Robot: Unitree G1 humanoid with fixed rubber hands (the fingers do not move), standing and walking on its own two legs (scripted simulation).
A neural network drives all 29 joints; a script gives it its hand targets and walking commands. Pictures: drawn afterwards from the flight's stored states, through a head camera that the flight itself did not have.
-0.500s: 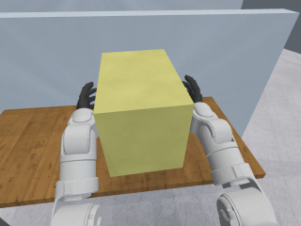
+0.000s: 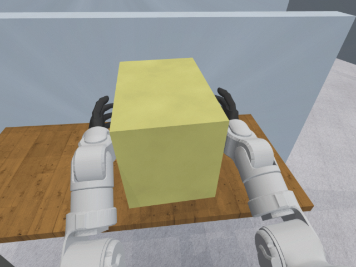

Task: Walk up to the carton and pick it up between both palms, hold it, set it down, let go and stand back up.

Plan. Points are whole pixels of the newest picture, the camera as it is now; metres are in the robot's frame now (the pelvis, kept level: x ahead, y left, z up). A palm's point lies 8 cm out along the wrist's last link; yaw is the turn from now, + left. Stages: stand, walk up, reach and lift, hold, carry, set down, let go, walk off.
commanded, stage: hold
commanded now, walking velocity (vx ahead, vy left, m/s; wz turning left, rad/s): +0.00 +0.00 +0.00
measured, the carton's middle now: (164, 124) +0.39 +0.01 +0.19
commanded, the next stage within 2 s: none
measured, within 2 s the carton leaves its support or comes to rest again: neither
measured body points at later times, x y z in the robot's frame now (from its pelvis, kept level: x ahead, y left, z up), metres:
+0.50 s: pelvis +0.00 +0.00 +0.00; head -0.06 +0.01 +0.45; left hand +0.37 +0.15 +0.20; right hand +0.37 -0.13 +0.21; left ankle +0.02 +0.12 -0.74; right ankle +0.03 -0.11 -0.74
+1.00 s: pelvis +0.00 +0.00 +0.00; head -0.06 +0.01 +0.45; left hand +0.37 +0.15 +0.20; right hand +0.38 -0.13 +0.20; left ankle +0.02 +0.12 -0.74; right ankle +0.03 -0.11 -0.74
